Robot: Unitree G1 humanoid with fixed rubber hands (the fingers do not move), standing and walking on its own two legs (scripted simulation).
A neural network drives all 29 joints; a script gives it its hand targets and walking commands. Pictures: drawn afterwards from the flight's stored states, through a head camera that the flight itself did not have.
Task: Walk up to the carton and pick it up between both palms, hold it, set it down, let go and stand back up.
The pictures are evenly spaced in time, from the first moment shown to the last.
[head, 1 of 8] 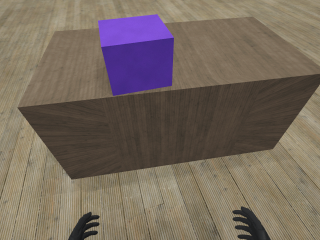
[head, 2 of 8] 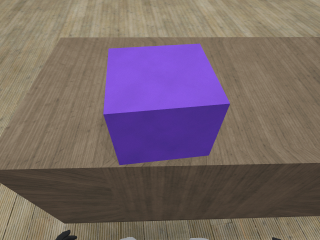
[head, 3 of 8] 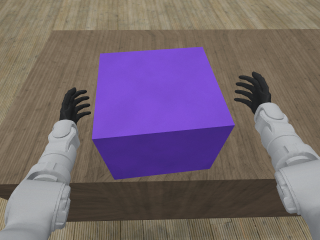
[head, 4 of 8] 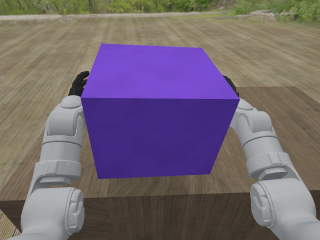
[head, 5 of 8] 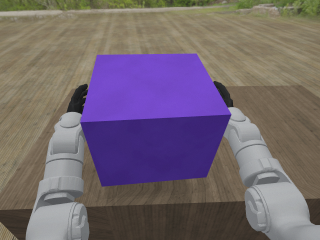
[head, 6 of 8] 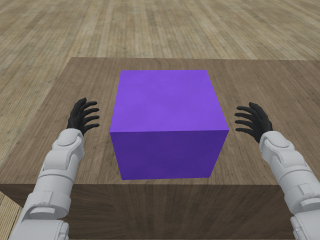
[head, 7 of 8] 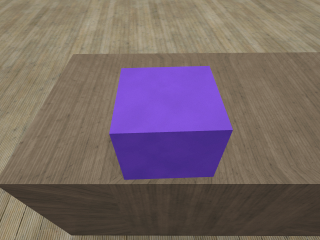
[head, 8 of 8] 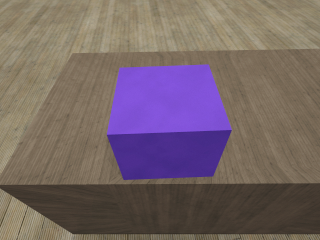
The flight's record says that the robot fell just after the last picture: no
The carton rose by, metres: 0.21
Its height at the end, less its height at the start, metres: +0.00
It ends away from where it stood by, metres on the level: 0.00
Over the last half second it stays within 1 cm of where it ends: yes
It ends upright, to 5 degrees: yes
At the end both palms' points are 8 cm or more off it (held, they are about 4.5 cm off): yes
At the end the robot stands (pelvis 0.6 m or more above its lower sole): yes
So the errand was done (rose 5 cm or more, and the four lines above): yes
